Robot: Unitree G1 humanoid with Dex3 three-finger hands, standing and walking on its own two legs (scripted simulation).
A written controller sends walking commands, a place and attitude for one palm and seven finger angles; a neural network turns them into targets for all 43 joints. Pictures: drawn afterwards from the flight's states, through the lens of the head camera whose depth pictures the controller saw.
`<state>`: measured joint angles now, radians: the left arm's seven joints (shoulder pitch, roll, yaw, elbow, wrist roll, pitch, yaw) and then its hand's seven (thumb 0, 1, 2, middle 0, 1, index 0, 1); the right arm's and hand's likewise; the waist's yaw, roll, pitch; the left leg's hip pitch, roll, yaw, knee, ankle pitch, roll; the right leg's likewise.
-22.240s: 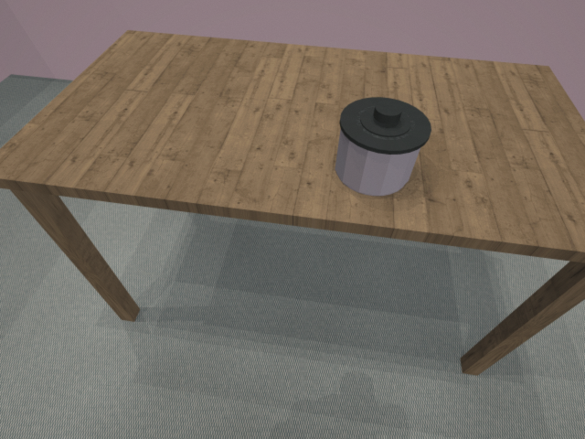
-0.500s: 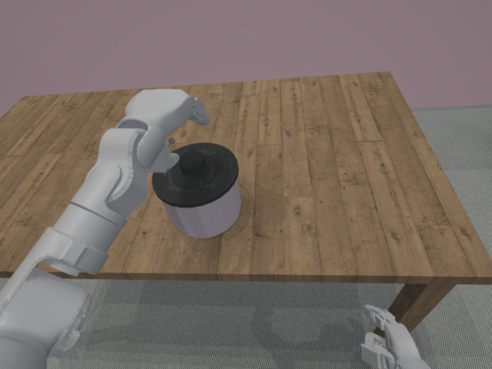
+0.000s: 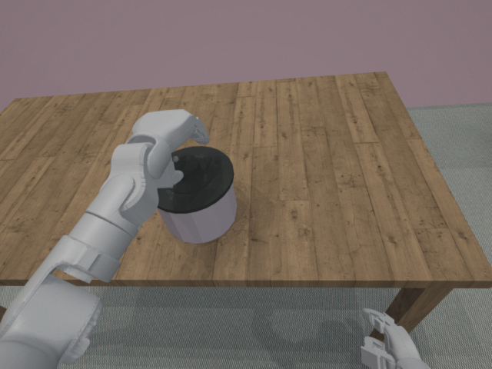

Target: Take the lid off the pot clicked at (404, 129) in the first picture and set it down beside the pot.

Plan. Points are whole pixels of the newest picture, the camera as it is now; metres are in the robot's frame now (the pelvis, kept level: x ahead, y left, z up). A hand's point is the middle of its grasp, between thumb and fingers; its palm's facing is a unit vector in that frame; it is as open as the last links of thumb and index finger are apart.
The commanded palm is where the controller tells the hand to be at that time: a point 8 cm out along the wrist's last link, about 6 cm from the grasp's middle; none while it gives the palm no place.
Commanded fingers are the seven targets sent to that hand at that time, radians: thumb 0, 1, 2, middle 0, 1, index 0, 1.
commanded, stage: move the open hand above the knob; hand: left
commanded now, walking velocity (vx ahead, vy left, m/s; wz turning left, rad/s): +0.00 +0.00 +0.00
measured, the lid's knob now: (186, 167) +0.43 +0.13 +0.11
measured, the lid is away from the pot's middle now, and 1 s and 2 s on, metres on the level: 0.00 0.00 0.00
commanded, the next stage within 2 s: none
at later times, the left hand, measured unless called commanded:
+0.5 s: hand (161, 131) +0.42 +0.14 +0.20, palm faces -0.06 -0.07 -1.00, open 10.0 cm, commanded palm +0.38 +0.14 +0.24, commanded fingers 0.00 -0.34 1.53 -0.84 -0.08 -0.84 -0.08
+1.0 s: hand (178, 162) +0.38 +0.11 +0.17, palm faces -0.12 +0.01 -0.99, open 10.1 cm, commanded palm +0.37 +0.14 +0.24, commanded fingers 0.00 -0.34 1.53 -0.84 -0.08 -0.84 -0.08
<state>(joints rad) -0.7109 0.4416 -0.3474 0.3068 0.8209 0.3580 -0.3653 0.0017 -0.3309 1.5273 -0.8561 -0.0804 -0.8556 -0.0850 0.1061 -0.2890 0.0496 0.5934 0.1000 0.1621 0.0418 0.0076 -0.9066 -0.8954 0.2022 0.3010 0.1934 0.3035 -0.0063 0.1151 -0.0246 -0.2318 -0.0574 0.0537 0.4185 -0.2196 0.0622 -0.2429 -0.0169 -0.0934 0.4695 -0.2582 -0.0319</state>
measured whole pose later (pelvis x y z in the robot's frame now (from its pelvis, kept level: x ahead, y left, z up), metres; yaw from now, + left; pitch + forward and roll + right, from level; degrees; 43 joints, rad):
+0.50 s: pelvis +0.00 +0.00 +0.00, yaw +0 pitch +1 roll +1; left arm -0.83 0.44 -0.31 0.40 0.82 0.35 -0.31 0.00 -0.33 1.53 -0.86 -0.08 -0.86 -0.09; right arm 0.08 -0.27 0.07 0.63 0.09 0.14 0.02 0.01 -0.91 -0.90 0.20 0.30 0.19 0.30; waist 0.00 0.11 -0.04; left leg -0.23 -0.06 0.06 0.40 -0.21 0.07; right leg -0.24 -0.02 -0.09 0.46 -0.25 -0.03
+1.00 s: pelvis -0.01 +0.00 +0.00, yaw +0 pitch +0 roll +1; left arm -0.71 0.45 -0.42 0.22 0.82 0.32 -0.33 0.00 -0.33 1.53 -0.86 -0.08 -0.86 -0.09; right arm 0.07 -0.27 0.07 0.61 0.09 0.14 0.02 0.01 -0.91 -0.90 0.20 0.30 0.19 0.30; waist 0.01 0.11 -0.01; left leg -0.22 -0.06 0.05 0.42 -0.20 0.07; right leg -0.23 -0.02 -0.10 0.47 -0.24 -0.03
